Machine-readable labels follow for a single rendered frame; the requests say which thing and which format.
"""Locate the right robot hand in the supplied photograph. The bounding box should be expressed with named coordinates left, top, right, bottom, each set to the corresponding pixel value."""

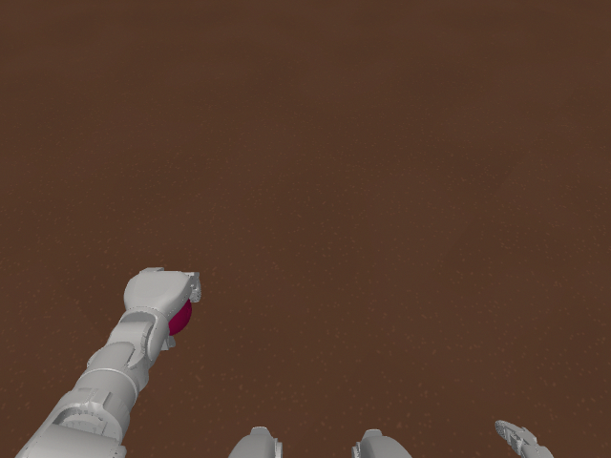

left=495, top=420, right=554, bottom=458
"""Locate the left robot arm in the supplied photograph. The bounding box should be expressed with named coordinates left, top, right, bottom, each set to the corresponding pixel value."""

left=14, top=306, right=169, bottom=458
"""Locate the ball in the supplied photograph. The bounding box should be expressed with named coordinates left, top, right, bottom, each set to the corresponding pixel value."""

left=169, top=299, right=192, bottom=336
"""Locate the left robot hand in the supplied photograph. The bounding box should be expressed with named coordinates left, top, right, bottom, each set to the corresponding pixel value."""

left=123, top=267, right=201, bottom=350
